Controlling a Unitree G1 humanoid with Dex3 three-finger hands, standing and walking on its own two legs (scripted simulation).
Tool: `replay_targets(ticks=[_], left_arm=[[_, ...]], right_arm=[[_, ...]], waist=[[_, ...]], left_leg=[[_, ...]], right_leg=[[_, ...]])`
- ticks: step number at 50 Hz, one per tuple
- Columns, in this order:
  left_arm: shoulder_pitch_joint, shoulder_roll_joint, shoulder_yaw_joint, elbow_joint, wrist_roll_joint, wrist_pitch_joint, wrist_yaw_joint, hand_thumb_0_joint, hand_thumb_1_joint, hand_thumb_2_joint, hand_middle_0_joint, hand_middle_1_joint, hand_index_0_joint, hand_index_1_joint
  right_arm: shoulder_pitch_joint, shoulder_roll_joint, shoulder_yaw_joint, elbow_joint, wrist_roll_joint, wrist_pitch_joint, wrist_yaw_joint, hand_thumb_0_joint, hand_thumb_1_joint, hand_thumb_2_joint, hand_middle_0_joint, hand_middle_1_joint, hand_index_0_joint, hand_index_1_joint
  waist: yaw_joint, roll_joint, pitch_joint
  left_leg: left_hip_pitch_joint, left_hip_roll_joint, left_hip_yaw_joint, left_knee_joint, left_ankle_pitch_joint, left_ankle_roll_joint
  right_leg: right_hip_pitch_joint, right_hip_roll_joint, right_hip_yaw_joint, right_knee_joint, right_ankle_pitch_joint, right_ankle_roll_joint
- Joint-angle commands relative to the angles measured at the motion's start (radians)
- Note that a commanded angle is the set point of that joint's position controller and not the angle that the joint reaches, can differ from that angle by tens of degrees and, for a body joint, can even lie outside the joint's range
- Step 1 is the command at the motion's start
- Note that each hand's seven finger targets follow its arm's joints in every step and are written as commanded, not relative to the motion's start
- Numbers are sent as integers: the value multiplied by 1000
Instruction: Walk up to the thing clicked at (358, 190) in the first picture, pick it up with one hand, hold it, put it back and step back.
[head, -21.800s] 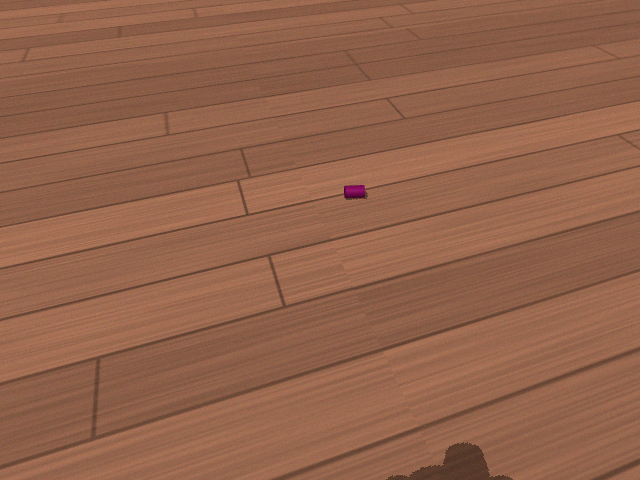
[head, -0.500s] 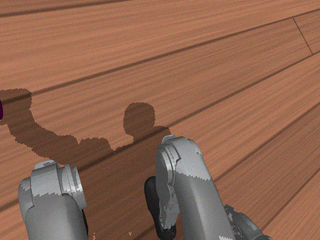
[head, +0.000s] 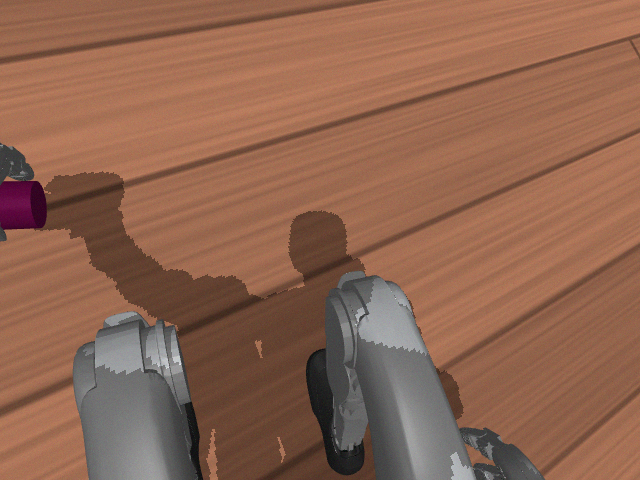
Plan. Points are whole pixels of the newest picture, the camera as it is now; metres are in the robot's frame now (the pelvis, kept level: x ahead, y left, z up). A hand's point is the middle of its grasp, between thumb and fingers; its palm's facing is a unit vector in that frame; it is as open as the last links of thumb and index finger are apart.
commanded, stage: lift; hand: left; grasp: from above
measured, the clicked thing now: out of the picture +0.47 +0.34 -0.19
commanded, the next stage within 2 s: hold in 1.66 s
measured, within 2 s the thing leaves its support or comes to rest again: neither
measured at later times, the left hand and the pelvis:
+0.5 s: hand out of the picture +0.40 +0.34 -0.04, palm faces -0.47 -0.08 -0.88, open 8.2 cm; pelvis +0.00 +0.00 +0.08, yaw +4 degrees
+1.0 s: hand out of the picture +0.33 +0.31 +0.18, palm faces -0.44 -0.11 -0.89, open 8.4 cm; pelvis +0.02 +0.01 +0.26, yaw +8 degrees
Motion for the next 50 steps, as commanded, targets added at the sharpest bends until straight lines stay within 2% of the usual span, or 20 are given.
replay_targets(ticks=[1, 4, 8, 9, 11, 17, 19, 27, 29, 31, 33, 36, 39, 41, 43, 44, 45, 47, 49, 50], left_arm=[[-357, 311, 58, -217, -48, 26, 44, 0, 918, 368, -1298, -197, -1296, -199], [-348, 322, 67, -254, -75, 52, 14, 0, 966, 396, -1335, -208, -1332, -211], [-290, 278, 48, -290, -108, 78, -32, 0, 979, 364, -1332, -213, -1340, -205], [-291, 295, 66, -335, -117, 77, -36, 0, 989, 358, -1335, -208, -1343, -201], [-287, 272, 52, -381, -127, 73, -52, 0, 975, 360, -1332, -200, -1337, -195], [-204, 255, 68, -443, -160, 71, -81, 0, 933, 414, -1306, -215, -1303, -219], [-180, 202, 38, -483, -173, 74, -91, 0, 915, 431, -1292, -228, -1288, -233], [-80, 181, 47, -636, -227, 95, -128, 0, 914, 447, -1252, -295, -1259, -289], [-47, 141, 22, -651, -234, 102, -136, 0, 890, 426, -1230, -297, -1240, -288], [-5, 159, 41, -713, -247, 109, -137, 0, 899, 449, -1231, -305, -1239, -297], [36, 105, 12, -720, -259, 118, -148, 0, 900, 460, -1250, -282, -1250, -283], [98, 116, 30, -761, -269, 128, -146, 0, 879, 459, -1224, -292, -1226, -291], [140, 47, -7, -788, -277, 144, -137, 0, 861, 458, -1204, -301, -1208, -296], [156, 63, 8, -813, -281, 153, -126, 0, 848, 482, -1200, -302, -1199, -303], [183, 10, -35, -811, -276, 161, -125, 0, 872, 460, -1212, -301, -1216, -297], [208, 2, -35, -803, -271, 167, -122, 0, 857, 495, -1207, -311, -1206, -312], [217, 36, -7, -792, -268, 171, -114, 0, 857, 480, -1199, -312, -1201, -311], [204, -41, -66, -776, -265, 174, -108, 0, 871, 498, -1219, -301, -1216, -305], [243, -66, -75, -709, -258, 183, -95, 0, 852, 474, -1196, -310, -1198, -309], [217, -62, -78, -728, -257, 182, -88, 0, 828, 465, -1184, -296, -1184, -297]], right_arm=[[179, -247, -105, -18, 16, -1, -25, 0, -918, -906, 199, 300, 199, 300], [189, -249, -124, -22, 28, 1, -28, 0, -917, -906, 199, 300, 199, 300], [203, -225, -141, -16, 47, 9, -32, 0, -918, -906, 199, 300, 199, 300], [197, -230, -151, -20, 51, 12, -36, 0, -916, -905, 199, 300, 199, 300], [199, -214, -159, -21, 57, 17, -38, 0, -917, -906, 199, 300, 199, 300], [188, -199, -181, -43, 80, 29, -54, 0, -912, -904, 199, 300, 199, 300], [188, -189, -182, -48, 85, 33, -61, 0, -909, -904, 200, 300, 199, 300], [149, -184, -200, -75, 113, 35, -98, 0, -900, -900, 200, 300, 200, 300], [147, -172, -194, -74, 118, 34, -106, 0, -902, -901, 200, 300, 200, 300], [136, -169, -197, -79, 125, 34, -117, 0, -898, -899, 200, 300, 200, 300], [128, -157, -193, -75, 123, 33, -126, 0, -897, -900, 200, 300, 200, 300], [114, -152, -190, -77, 131, 29, -143, 0, -891, -898, 200, 300, 200, 300], [98, -133, -185, -73, 140, 26, -156, 0, -892, -897, 200, 300, 200, 300], [90, -132, -186, -72, 148, 22, -166, 0, -893, -897, 200, 300, 200, 300], [84, -122, -182, -66, 151, 17, -175, 0, -895, -898, 200, 300, 200, 300], [84, -120, -182, -57, 152, 14, -180, 0, -895, -898, 200, 300, 200, 300], [79, -123, -182, -53, 156, 12, -185, 0, -894, -898, 200, 300, 200, 300], [73, -112, -179, -46, 156, 5, -192, 0, -893, -897, 200, 300, 200, 300], [82, -103, -175, -34, 164, -4, -198, 0, -895, -898, 200, 300, 200, 300], [78, -103, -176, -31, 166, -9, -200, 0, -897, -899, 200, 300, 200, 300]], waist=[[10, 424, -748], [25, 410, -788], [39, 394, -814], [55, 375, -837], [53, 375, -855], [78, 332, -838], [73, 316, -842], [105, 319, -829], [98, 322, -813], [119, 310, -840], [110, 278, -808], [134, 289, -789], [124, 271, -741], [134, 243, -755], [128, 230, -704], [131, 244, -677], [149, 224, -677], [130, 213, -617], [126, 169, -540], [129, 172, -547]], left_leg=[[650, -6, 105, -301, 100, 13], [677, -7, 108, -323, 113, 17], [713, -7, 124, -350, 163, 24], [721, -8, 124, -360, 163, 23], [732, -9, 137, -367, 173, 27], [779, -9, 121, -464, 102, 27], [795, -9, 125, -489, 104, 30], [952, 3, 76, -677, 43, 22], [990, 3, 77, -707, 75, 22], [1050, 2, 80, -746, 94, 22], [1083, 6, 88, -779, 112, 24], [1156, 9, 82, -861, 110, 20], [1202, 10, 85, -941, 82, 19], [1256, 7, 101, -977, 101, 21], [1292, 8, 105, -1032, 98, 18], [1310, 10, 104, -1062, 95, 16], [1339, 10, 107, -1087, 102, 16], [1376, 15, 96, -1148, 85, 12], [1383, 9, 107, -1188, 87, 14], [1400, 8, 110, -1211, 86, 14]], right_leg=[[252, 29, -65, -253, 169, -88], [276, 24, -55, -271, 184, -87], [333, 24, -35, -301, 226, -80], [328, 22, -32, -307, 221, -84], [358, 22, -18, -333, 228, -82], [390, 15, -3, -399, 173, -81], [419, 15, 2, -433, 177, -77], [511, 9, 5, -528, 154, -71], [546, 9, 10, -564, 175, -69], [603, 8, 15, -606, 186, -68], [645, 9, 20, -658, 196, -64], [712, 7, 25, -715, 196, -61], [797, 10, 30, -794, 188, -58], [868, 11, 39, -856, 196, -58], [922, 13, 43, -911, 196, -59], [942, 14, 46, -930, 197, -59], [979, 16, 48, -958, 198, -60], [1012, 19, 49, -1004, 194, -59], [1059, 19, 55, -1073, 185, -58], [1097, 20, 61, -1099, 183, -59]])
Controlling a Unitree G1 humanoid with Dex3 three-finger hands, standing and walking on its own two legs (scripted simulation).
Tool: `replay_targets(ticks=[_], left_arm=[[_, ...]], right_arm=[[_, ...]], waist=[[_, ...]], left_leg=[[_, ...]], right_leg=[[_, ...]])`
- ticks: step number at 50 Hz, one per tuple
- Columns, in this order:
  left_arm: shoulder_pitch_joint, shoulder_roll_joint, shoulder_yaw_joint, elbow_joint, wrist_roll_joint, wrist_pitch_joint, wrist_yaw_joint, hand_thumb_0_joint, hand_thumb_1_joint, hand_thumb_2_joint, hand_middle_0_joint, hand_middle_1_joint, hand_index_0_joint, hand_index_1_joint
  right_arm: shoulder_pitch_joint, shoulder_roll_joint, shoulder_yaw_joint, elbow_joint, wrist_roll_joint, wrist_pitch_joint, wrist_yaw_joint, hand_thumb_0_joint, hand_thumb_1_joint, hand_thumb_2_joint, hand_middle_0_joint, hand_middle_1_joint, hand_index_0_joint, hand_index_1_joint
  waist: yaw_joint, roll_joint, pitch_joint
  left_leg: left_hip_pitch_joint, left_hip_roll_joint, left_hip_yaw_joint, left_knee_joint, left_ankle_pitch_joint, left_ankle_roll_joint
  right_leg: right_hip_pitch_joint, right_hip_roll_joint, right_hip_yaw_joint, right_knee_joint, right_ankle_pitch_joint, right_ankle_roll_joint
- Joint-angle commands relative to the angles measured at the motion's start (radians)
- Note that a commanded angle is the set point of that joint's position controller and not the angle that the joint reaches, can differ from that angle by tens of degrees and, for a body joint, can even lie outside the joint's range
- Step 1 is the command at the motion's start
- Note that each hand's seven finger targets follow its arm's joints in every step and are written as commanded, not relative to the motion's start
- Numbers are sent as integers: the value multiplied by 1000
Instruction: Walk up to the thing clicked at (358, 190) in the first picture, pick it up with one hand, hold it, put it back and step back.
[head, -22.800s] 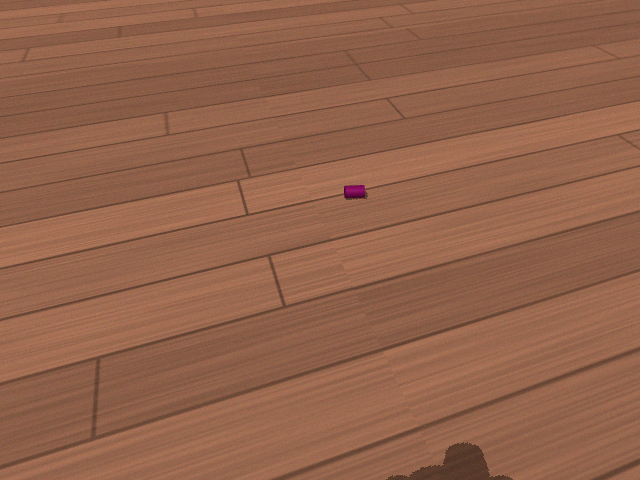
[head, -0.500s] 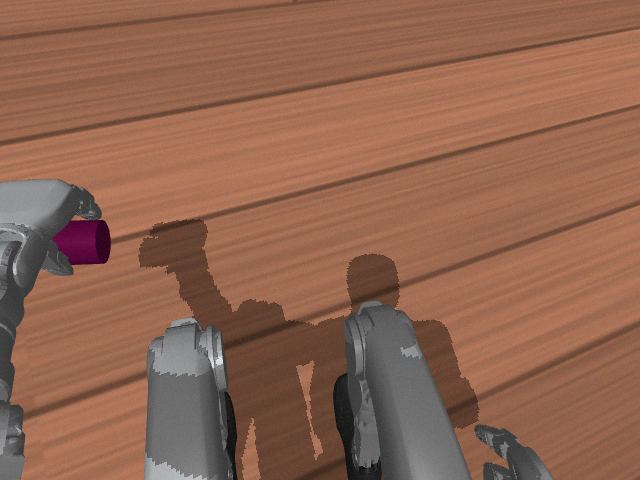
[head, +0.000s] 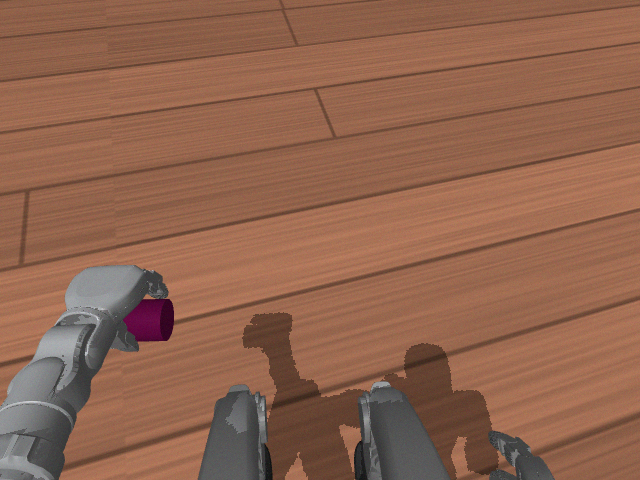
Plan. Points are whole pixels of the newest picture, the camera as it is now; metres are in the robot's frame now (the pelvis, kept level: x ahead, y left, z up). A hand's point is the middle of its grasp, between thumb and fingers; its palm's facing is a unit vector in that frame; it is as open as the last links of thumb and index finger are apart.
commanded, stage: lift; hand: left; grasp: from above
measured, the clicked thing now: (134, 320) +0.37 +0.26 -0.12
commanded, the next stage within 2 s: hold in 0.66 s
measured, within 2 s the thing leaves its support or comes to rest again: neither
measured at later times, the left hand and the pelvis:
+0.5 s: hand (106, 285) +0.35 +0.23 +0.04, palm faces -0.46 -0.03 -0.89, open 8.5 cm; pelvis +0.03 +0.00 +0.12, yaw +1 degrees
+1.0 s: hand (101, 247) +0.37 +0.22 +0.09, palm faces -0.48 -0.03 -0.88, open 8.4 cm; pelvis +0.07 +0.00 +0.16, yaw +1 degrees
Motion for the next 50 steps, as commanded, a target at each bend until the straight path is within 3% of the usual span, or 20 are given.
replay_targets(ticks=[1, 4, 5, 6, 8, 11, 13, 17, 22, 26, 27, 28, 33, 35, 44, 45, 50], left_arm=[[-308, 241, 109, -154, -6, 10, 82, 0, 837, 458, -1184, -306, -1189, -302], [-317, 177, 56, -118, 6, 13, 86, 0, 875, 484, -1201, -353, -1211, -344], [-321, 195, 68, -100, 10, 14, 95, 0, 852, 477, -1191, -332, -1197, -327], [-337, 174, 49, -94, 11, 11, 98, 0, 846, 482, -1189, -333, -1193, -329], [-334, 172, 52, -69, 23, 12, 108, 0, 849, 490, -1180, -366, -1190, -356], [-346, 122, 14, -27, 31, 14, 121, 0, 865, 497, -1200, -351, -1206, -346], [-333, 141, 29, -10, 37, 20, 132, 0, 836, 495, -1186, -336, -1189, -334], [-350, 126, 18, -30, 40, 36, 139, 0, 810, 511, -1170, -341, -1169, -342], [-355, 122, 13, -38, 35, 52, 145, 0, 764, 502, -1141, -328, -1138, -331], [-329, 107, 7, -27, 24, 56, 133, 0, 771, 497, -1145, -305, -1143, -307], [-334, 81, -13, -34, 20, 54, 126, 0, 762, 477, -1138, -293, -1137, -294], [-312, 96, -1, -27, 19, 52, 123, 0, 780, 465, -1147, -288, -1149, -286], [-333, 71, -24, -59, 9, 47, 100, 0, 797, 471, -1154, -303, -1161, -296], [-319, 86, -9, -53, 7, 48, 97, 0, 788, 470, -1140, -306, -1149, -296], [-314, 91, -14, -83, 23, 46, 71, 0, 858, 450, -1207, -258, -1216, -250], [-319, 75, -21, -94, 22, 46, 66, 0, 857, 452, -1203, -260, -1212, -251], [-304, 80, -15, -119, 22, 51, 55, 0, 839, 432, -1177, -263, -1192, -249]], right_arm=[[63, -172, -68, -59, 13, -44, -30, 0, -897, -898, 200, 300, 200, 300], [74, -162, -68, -47, 13, -57, -32, 0, -903, -901, 200, 300, 200, 300], [72, -163, -71, -44, 14, -60, -33, 0, -904, -901, 200, 300, 200, 300], [77, -159, -71, -43, 13, -64, -33, 0, -905, -901, 200, 300, 200, 300], [85, -159, -72, -38, 15, -70, -32, 0, -904, -901, 200, 300, 200, 300], [80, -158, -71, -41, 14, -78, -27, 0, -905, -901, 200, 300, 199, 300], [84, -161, -72, -43, 16, -80, -25, 0, -905, -901, 200, 300, 200, 300], [92, -161, -77, -43, 13, -80, -18, 0, -905, -901, 200, 300, 199, 300], [98, -159, -79, -45, 14, -75, -16, 0, -905, -900, 200, 300, 200, 300], [89, -158, -82, -48, 15, -74, -16, 0, -901, -898, 200, 300, 200, 300], [92, -155, -82, -47, 15, -75, -16, 0, -900, -897, 200, 300, 200, 300], [89, -159, -86, -52, 16, -74, -16, 0, -900, -897, 200, 300, 200, 300], [94, -154, -87, -48, 21, -67, -21, 0, -898, -895, 200, 300, 200, 300], [94, -158, -89, -49, 20, -64, -20, 0, -894, -893, 200, 300, 200, 300], [68, -157, -89, -57, 22, -46, -23, 0, -894, -893, 200, 300, 200, 300], [74, -157, -89, -59, 22, -44, -23, 0, -890, -891, 200, 300, 200, 300], [67, -157, -90, -67, 23, -34, -24, 0, -889, -891, 200, 300, 200, 300]], waist=[[-2, 94, -378], [-14, 84, -355], [-3, 73, -354], [-10, 66, -342], [4, 71, -331], [3, 70, -284], [14, 63, -271], [29, 72, -286], [29, 44, -260], [32, 45, -236], [29, 47, -231], [40, 42, -218], [27, 13, -230], [37, 17, -234], [49, 9, -216], [39, 3, -227], [51, 7, -204]], left_leg=[[498, -22, -18, -394, 14, 4], [563, -26, 3, -436, 82, 0], [588, -29, 12, -452, 99, 1], [599, -32, 16, -473, 96, 2], [637, -34, 21, -514, 120, 0], [699, -27, 7, -592, 104, -5], [725, -32, 11, -629, 108, -5], [828, -31, 19, -683, 216, -15], [884, -42, 37, -734, 269, -11], [943, -38, 35, -795, 263, -16], [956, -36, 30, -808, 274, -19], [965, -37, 27, -822, 272, -20], [1037, -42, 45, -845, 385, -16], [1061, -42, 49, -859, 411, -18], [1118, -54, 67, -903, 479, -14], [1138, -52, 66, -909, 500, -14], [1142, -55, 73, -927, 537, -13]], right_leg=[[274, 43, -4, -328, 78, -54], [341, 43, 10, -400, 120, -56], [372, 44, 14, -427, 129, -56], [393, 44, 17, -455, 125, -55], [433, 45, 20, -487, 147, -56], [463, 49, 8, -530, 150, -52], [505, 48, 11, -570, 151, -52], [581, 47, 9, -620, 230, -53], [668, 41, 23, -700, 276, -50], [702, 41, 21, -747, 270, -51], [705, 43, 20, -753, 276, -51], [724, 43, 19, -768, 272, -50], [786, 43, 28, -810, 373, -50], [809, 40, 26, -823, 387, -52], [894, 35, 38, -883, 460, -46], [896, 37, 37, -879, 477, -48], [930, 37, 38, -898, 515, -46]])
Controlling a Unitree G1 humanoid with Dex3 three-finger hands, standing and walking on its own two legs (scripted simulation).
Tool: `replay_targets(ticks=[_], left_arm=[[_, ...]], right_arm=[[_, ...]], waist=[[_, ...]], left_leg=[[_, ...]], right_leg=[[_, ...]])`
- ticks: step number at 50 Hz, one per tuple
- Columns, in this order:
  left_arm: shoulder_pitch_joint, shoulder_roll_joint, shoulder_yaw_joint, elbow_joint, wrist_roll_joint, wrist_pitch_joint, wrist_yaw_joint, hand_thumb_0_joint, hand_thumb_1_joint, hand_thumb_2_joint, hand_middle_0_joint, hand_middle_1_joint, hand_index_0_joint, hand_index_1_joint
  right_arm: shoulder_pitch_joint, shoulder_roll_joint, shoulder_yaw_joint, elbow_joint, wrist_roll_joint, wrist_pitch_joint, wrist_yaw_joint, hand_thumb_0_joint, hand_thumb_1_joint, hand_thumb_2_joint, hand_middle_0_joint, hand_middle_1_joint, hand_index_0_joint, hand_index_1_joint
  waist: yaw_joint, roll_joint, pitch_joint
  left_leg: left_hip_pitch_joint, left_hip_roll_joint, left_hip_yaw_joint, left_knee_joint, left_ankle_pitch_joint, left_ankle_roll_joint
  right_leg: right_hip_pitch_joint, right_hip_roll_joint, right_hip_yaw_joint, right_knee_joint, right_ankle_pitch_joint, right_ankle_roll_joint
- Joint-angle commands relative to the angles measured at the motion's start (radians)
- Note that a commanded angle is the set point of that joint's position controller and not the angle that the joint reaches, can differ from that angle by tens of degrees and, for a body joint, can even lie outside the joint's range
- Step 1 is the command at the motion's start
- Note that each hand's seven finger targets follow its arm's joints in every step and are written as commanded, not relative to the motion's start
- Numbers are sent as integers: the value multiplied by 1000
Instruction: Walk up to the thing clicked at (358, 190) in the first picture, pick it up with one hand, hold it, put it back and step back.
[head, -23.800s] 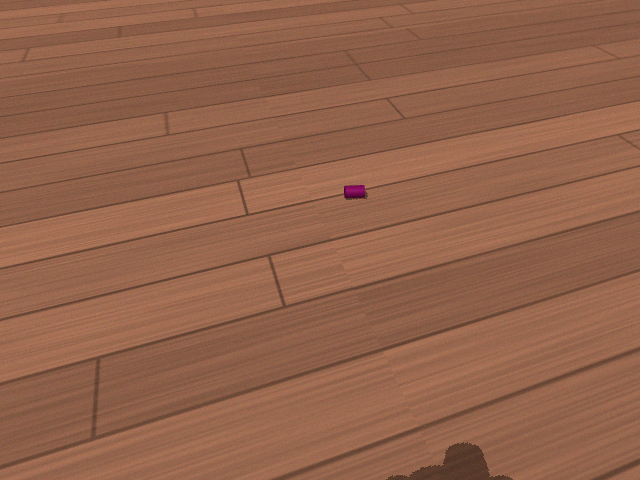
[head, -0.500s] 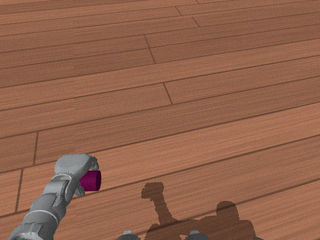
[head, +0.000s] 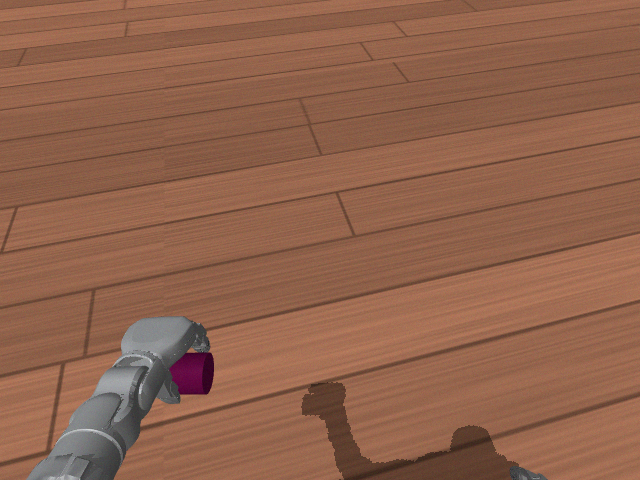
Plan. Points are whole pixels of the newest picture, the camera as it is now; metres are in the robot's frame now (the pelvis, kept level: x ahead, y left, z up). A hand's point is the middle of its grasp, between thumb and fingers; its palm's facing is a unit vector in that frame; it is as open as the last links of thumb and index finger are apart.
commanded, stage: hold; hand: left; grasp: from above
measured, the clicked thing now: (177, 373) +0.32 +0.22 -0.11
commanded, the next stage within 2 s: crouch in 1.66 s
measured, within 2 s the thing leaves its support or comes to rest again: neither
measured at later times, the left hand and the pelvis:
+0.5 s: hand (165, 369) +0.30 +0.22 -0.04, palm faces -0.49 -0.02 -0.87, open 8.3 cm; pelvis +0.00 +0.00 +0.01, yaw +0 degrees
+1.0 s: hand (159, 381) +0.27 +0.21 -0.03, palm faces -0.48 -0.02 -0.88, open 8.1 cm; pelvis -0.01 -0.01 +0.02, yaw +0 degrees
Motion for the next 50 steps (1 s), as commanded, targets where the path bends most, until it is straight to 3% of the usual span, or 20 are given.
replay_targets(ticks=[1, 4, 6, 8, 15, 20, 22, 24, 28, 30, 33, 35, 37, 44, 47, 50], left_arm=[[-346, 242, 114, -233, -8, 6, 43, 0, 846, 449, -1199, -241, -1206, -236], [-345, 219, 95, -243, -11, 10, 28, 0, 851, 431, -1199, -227, -1207, -220], [-332, 242, 114, -261, -11, 11, 23, 0, 848, 427, -1198, -218, -1204, -213], [-320, 218, 100, -260, -20, 14, 16, 0, 842, 427, -1203, -201, -1206, -199], [-320, 235, 112, -289, -20, 10, -7, 0, 830, 411, -1193, -181, -1194, -180], [-314, 229, 110, -276, -20, 12, -10, 0, 837, 392, -1195, -179, -1200, -174], [-311, 247, 123, -290, -23, 11, -12, 0, 857, 398, -1219, -162, -1220, -163], [-332, 228, 104, -311, -27, 7, -19, 0, 862, 422, -1231, -166, -1227, -171], [-309, 249, 125, -310, -27, -1, -26, 0, 850, 391, -1219, -157, -1218, -159], [-319, 232, 108, -323, -29, -2, -28, 0, 873, 400, -1241, -161, -1239, -164], [-330, 253, 128, -332, -36, -3, -24, 0, 891, 365, -1235, -172, -1244, -163], [-318, 234, 109, -339, -33, -4, -29, 0, 888, 369, -1245, -152, -1248, -150], [-318, 257, 129, -334, -35, -4, -31, 0, 909, 363, -1245, -173, -1256, -162], [-312, 244, 114, -339, -43, -11, -45, 0, 921, 344, -1262, -156, -1272, -147], [-293, 256, 133, -358, -44, -10, -44, 0, 928, 319, -1254, -169, -1272, -152], [-310, 250, 116, -368, -42, -11, -53, 0, 928, 333, -1268, -153, -1279, -142]], right_arm=[[-8, -147, -53, -108, 5, -24, -16, 0, -888, -891, 200, 300, 200, 300], [-14, -152, -56, -117, 5, -19, -14, 0, -887, -891, 200, 299, 200, 299], [-17, -153, -57, -122, 7, -15, -17, 0, -887, -891, 200, 299, 200, 299], [-18, -150, -53, -127, 6, -12, -15, 0, -886, -891, 200, 299, 200, 299], [-25, -155, -56, -136, 6, -3, -18, 0, -886, -891, 200, 299, 200, 299], [-44, -149, -49, -151, 7, 2, -21, 0, -887, -891, 200, 299, 200, 299], [-52, -149, -49, -151, 8, 4, -22, 0, -888, -892, 200, 299, 200, 299], [-59, -146, -46, -157, 8, 5, -22, 0, -890, -893, 200, 299, 200, 299], [-70, -146, -43, -162, 8, 8, -24, 0, -890, -893, 200, 299, 200, 299], [-82, -144, -40, -166, 8, 9, -24, 0, -892, -894, 200, 299, 200, 299], [-84, -148, -41, -163, 9, 8, -27, 0, -891, -893, 200, 299, 200, 299], [-91, -140, -37, -167, 10, 8, -27, 0, -890, -893, 200, 299, 200, 299], [-96, -143, -37, -163, 11, 8, -29, 0, -890, -893, 200, 299, 200, 299], [-119, -141, -29, -175, 12, 5, -33, 0, -893, -894, 200, 299, 200, 299], [-119, -140, -30, -175, 13, 5, -34, 0, -892, -894, 200, 299, 200, 299], [-130, -139, -25, -179, 14, 4, -35, 0, -894, -895, 200, 299, 199, 299]], waist=[[10, 31, -297], [-3, 33, -289], [11, 32, -288], [8, 20, -278], [9, 27, -280], [9, 9, -242], [22, 21, -248], [13, 17, -240], [24, 6, -237], [19, 22, -227], [22, 16, -225], [22, 24, -218], [28, 9, -224], [28, 11, -190], [35, 21, -204], [27, 19, -190]], left_leg=[[263, -40, -11, -100, 324, -5], [290, -35, -12, -117, 328, -7], [287, -36, -13, -121, 338, -5], [291, -36, -14, -131, 345, -5], [329, -32, -10, -144, 380, -2], [305, -39, -6, -170, 319, 4], [312, -40, -1, -177, 318, 3], [322, -38, -4, -188, 304, 4], [322, -41, -4, -196, 291, 6], [334, -42, -1, -206, 274, 4], [337, -36, -6, -218, 252, 4], [339, -38, -3, -223, 250, 5], [339, -40, -1, -224, 253, 7], [346, -40, -3, -252, 204, 6], [355, -40, -2, -254, 208, 6], [363, -36, -5, -264, 208, 5]], right_leg=[[86, 53, -15, -108, 294, -41], [89, 55, -19, -115, 287, -43], [103, 57, -19, -122, 296, -42], [118, 55, -21, -125, 304, -42], [135, 57, -22, -141, 326, -41], [151, 55, -16, -169, 290, -38], [170, 54, -16, -175, 287, -39], [158, 54, -15, -180, 274, -40], [181, 53, -14, -195, 257, -39], [167, 52, -12, -202, 244, -40], [171, 56, -18, -211, 219, -40], [173, 53, -14, -215, 220, -41], [184, 53, -13, -221, 222, -38], [183, 51, -14, -243, 172, -42], [193, 51, -14, -247, 173, -42], [186, 53, -14, -249, 176, -44]])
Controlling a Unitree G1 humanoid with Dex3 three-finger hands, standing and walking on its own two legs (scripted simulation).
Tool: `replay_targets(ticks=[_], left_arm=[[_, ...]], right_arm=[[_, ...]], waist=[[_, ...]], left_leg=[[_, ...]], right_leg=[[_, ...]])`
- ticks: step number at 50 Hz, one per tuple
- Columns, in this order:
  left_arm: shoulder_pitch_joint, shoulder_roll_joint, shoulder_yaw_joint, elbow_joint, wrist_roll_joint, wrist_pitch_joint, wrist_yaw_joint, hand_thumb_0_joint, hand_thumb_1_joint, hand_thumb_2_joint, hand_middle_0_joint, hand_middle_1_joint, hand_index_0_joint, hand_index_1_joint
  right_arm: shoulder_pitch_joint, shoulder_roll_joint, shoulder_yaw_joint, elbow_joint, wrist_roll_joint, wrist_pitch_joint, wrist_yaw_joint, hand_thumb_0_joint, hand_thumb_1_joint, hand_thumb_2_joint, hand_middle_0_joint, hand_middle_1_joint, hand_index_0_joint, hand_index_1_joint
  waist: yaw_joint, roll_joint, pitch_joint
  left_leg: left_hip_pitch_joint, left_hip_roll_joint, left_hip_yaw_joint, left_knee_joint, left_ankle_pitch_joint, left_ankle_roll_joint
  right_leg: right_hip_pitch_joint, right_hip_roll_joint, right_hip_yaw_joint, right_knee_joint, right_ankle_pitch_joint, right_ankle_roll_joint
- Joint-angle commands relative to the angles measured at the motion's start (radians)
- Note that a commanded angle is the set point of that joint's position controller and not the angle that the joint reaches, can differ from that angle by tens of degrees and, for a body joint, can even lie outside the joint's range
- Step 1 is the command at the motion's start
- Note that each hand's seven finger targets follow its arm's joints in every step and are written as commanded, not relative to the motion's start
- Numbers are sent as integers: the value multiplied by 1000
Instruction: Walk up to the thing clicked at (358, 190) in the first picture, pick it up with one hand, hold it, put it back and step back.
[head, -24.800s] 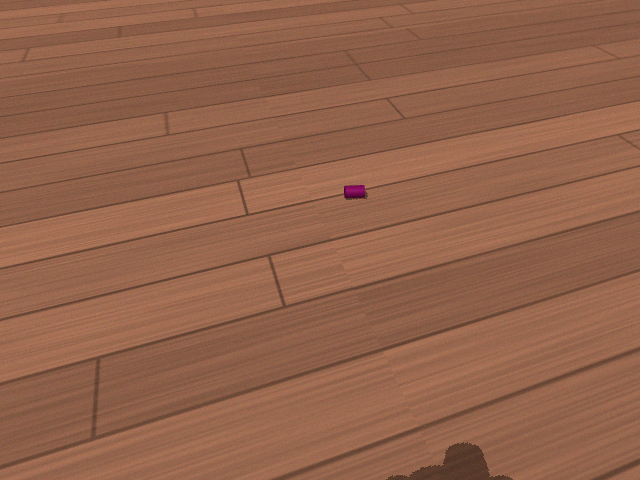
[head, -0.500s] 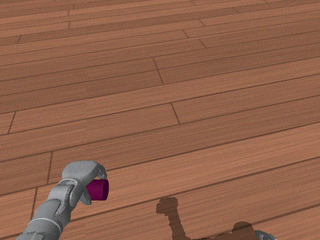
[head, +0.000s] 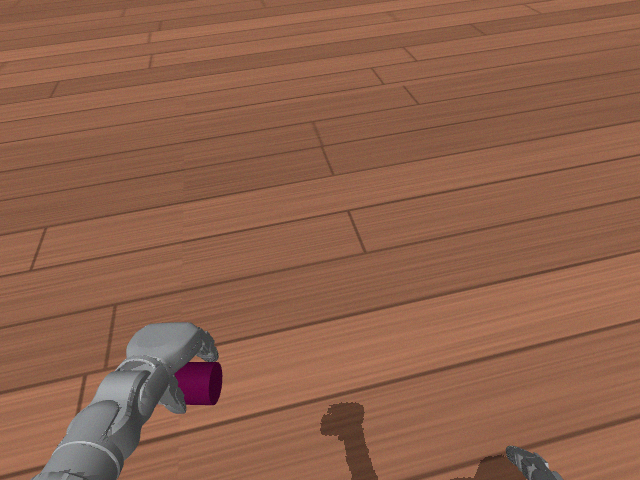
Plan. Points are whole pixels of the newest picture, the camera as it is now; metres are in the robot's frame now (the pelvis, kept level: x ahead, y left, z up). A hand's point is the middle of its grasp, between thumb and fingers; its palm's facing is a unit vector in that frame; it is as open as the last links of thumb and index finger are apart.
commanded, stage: hold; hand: left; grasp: from above
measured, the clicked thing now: (185, 382) +0.30 +0.22 -0.09
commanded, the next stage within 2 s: crouch in 0.66 s
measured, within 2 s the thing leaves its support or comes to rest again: neither
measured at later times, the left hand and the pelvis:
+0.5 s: hand (172, 379) +0.28 +0.22 -0.03, palm faces -0.49 -0.02 -0.87, open 8.1 cm; pelvis +0.00 +0.00 +0.00, yaw +0 degrees
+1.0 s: hand (175, 381) +0.29 +0.22 -0.05, palm faces -0.49 -0.03 -0.87, open 8.1 cm; pelvis +0.01 +0.00 +0.00, yaw +0 degrees
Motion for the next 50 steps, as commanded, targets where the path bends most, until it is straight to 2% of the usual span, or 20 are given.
replay_targets(ticks=[1, 5, 8, 10, 12, 15, 17, 20, 23, 26, 28, 32, 35, 36, 38, 39, 44, 45, 47, 50], left_arm=[[-385, 252, 133, -249, -8, -2, 44, 0, 920, 300, -1256, -148, -1271, -134], [-396, 236, 121, -248, -19, -1, 37, 0, 926, 320, -1260, -161, -1276, -146], [-360, 255, 147, -259, -26, -2, 33, 0, 934, 303, -1259, -151, -1277, -133], [-384, 233, 115, -273, -16, -3, 23, 0, 929, 305, -1260, -149, -1277, -134], [-353, 245, 137, -255, -18, 2, 23, 0, 920, 295, -1253, -145, -1270, -128], [-370, 238, 124, -263, -26, 0, 12, 0, 962, 298, -1277, -156, -1298, -136], [-309, 235, 138, -238, -30, -1, 10, 0, 937, 301, -1276, -122, -1288, -110], [-342, 248, 136, -270, -21, -11, 5, 0, 951, 321, -1285, -142, -1296, -131], [-406, 268, 147, -288, -24, -20, 13, 0, 952, 323, -1282, -163, -1298, -147], [-392, 253, 147, -287, -28, -20, 28, 0, 956, 294, -1274, -146, -1295, -126], [-353, 234, 135, -241, -21, -14, 34, 0, 957, 297, -1284, -142, -1302, -125], [-326, 247, 147, -227, -16, -11, 36, 0, 962, 328, -1303, -135, -1311, -129], [-374, 248, 133, -263, -11, -15, 32, 0, 956, 322, -1304, -123, -1310, -118], [-382, 268, 153, -263, -13, -17, 36, 0, 959, 349, -1311, -132, -1313, -131], [-357, 235, 133, -239, -15, -13, 38, 0, 1005, 262, -1302, -194, -1343, -154], [-372, 238, 131, -252, -12, -15, 40, 0, 925, 267, -1222, -166, -1263, -142], [-322, 231, 140, -174, -4, -28, 60, 0, 914, 336, -1251, -178, -1261, -170], [-313, 211, 121, -149, 2, -33, 66, 0, 922, 327, -1256, -183, -1268, -174], [-325, 219, 138, -124, 7, -54, 89, 0, 938, 346, -1276, -171, -1283, -167], [-354, 219, 143, -66, 41, -92, 143, 0, 962, 350, -1303, -166, -1307, -164]], right_arm=[[-94, -129, -43, -132, 6, -43, -16, 0, -895, -895, 200, 300, 200, 300], [-95, -127, -40, -131, 5, -43, -19, 0, -894, -895, 200, 299, 199, 299], [-106, -127, -40, -137, 7, -45, -19, 0, -890, -893, 200, 299, 200, 299], [-115, -122, -36, -139, 5, -44, -19, 0, -893, -894, 200, 299, 200, 299], [-111, -125, -37, -138, 6, -42, -20, 0, -893, -895, 200, 299, 200, 299], [-113, -124, -34, -139, 6, -41, -22, 0, -890, -894, 200, 299, 199, 299], [-116, -122, -34, -141, 6, -38, -22, 0, -891, -894, 200, 299, 200, 299], [-122, -122, -33, -145, 3, -35, -23, 0, -893, -895, 200, 300, 199, 300], [-115, -120, -31, -135, 4, -33, -26, 0, -894, -896, 200, 299, 199, 299], [-114, -121, -34, -135, 2, -33, -26, 0, -889, -893, 200, 299, 200, 299], [-112, -120, -34, -131, 1, -31, -26, 0, -890, -894, 200, 299, 200, 299], [-105, -125, -41, -130, 3, -22, -22, 0, -892, -895, 200, 300, 200, 300], [-108, -125, -41, -134, 3, -19, -22, 0, -894, -895, 200, 300, 199, 300], [-109, -124, -41, -130, 1, -18, -23, 0, -894, -896, 200, 299, 199, 299], [-106, -121, -38, -134, 3, -17, -20, 0, -920, -909, 200, 301, 200, 300], [-103, -125, -42, -135, 2, -16, -20, 0, -877, -892, 201, 300, 201, 300], [-88, -127, -46, -125, 2, -11, -18, 0, -884, -895, 200, 300, 200, 300], [-86, -125, -44, -128, 2, -8, -17, 0, -886, -895, 200, 300, 200, 300], [-76, -128, -50, -117, -1, -3, -13, 0, -887, -895, 200, 300, 200, 300], [-60, -129, -56, -106, -15, 4, -6, 0, -889, -896, 200, 300, 200, 300]], waist=[[9, -1, -258], [-2, -8, -249], [18, 0, -242], [9, 5, -247], [15, -10, -241], [6, -15, -224], [15, -31, -209], [12, 0, -228], [10, 4, -247], [13, 9, -270], [6, -25, -240], [13, -18, -241], [6, -11, -259], [11, 6, -265], [12, -1, -237], [3, 5, -248], [3, -30, -217], [-9, -44, -202], [-13, -51, -200], [-24, -45, -215]], left_leg=[[177, -34, -12, -87, 126, 12], [187, -34, -10, -91, 138, 12], [185, -35, -9, -104, 116, 11], [199, -32, -13, -105, 140, 10], [199, -34, -11, -105, 148, 11], [194, -31, -13, -115, 129, 13], [184, -36, -11, -114, 123, 15], [207, -35, -13, -116, 147, 11], [214, -36, -12, -111, 159, 13], [226, -38, -8, -108, 176, 11], [210, -38, -8, -104, 177, 15], [202, -37, -10, -108, 183, 12], [224, -37, -13, -106, 196, 12], [219, -41, -10, -104, 188, 12], [214, -36, -14, -112, 173, 9], [223, -37, -11, -113, 169, 9], [181, -39, -12, -99, 164, 10], [171, -41, -11, -95, 162, 13], [152, -37, -16, -78, 156, 9], [106, -38, -20, -24, 138, 6]], right_leg=[[27, 52, -18, -101, 102, -35], [26, 53, -18, -108, 113, -33], [42, 51, -20, -118, 89, -36], [36, 53, -23, -113, 109, -38], [51, 52, -21, -118, 116, -36], [41, 54, -22, -126, 103, -34], [47, 50, -19, -132, 95, -33], [51, 50, -19, -124, 115, -38], [52, 51, -18, -126, 129, -34], [56, 50, -19, -122, 146, -35], [55, 49, -20, -126, 150, -32], [69, 49, -23, -121, 153, -36], [66, 48, -22, -120, 167, -36], [65, 45, -19, -125, 162, -34], [55, 49, -25, -125, 142, -39], [48, 48, -24, -126, 142, -40], [40, 48, -25, -119, 138, -36], [28, 45, -23, -117, 140, -35], [4, 47, -24, -98, 132, -36], [-68, 41, -24, -48, 120, -38]])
